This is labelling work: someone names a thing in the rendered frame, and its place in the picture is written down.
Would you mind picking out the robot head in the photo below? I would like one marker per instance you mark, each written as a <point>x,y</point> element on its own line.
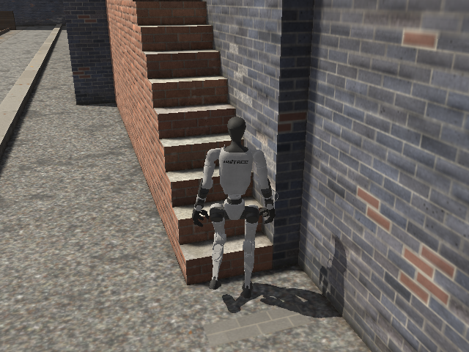
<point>236,128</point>

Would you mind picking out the robot right forearm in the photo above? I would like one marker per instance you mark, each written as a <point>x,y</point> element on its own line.
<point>268,197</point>

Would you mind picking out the left robot hand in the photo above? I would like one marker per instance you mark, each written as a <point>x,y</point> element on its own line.
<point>196,216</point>

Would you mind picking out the robot left upper arm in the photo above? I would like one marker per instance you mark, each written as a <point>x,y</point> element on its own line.
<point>212,155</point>

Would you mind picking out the robot left forearm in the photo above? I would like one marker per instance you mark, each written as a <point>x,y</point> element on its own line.
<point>201,197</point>

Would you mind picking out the right robot shin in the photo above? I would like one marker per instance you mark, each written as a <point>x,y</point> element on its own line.
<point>249,265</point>

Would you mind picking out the robot right upper arm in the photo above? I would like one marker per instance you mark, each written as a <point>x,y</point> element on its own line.
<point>261,168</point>

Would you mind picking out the right robot hand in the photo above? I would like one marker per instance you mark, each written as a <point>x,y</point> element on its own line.
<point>270,213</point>

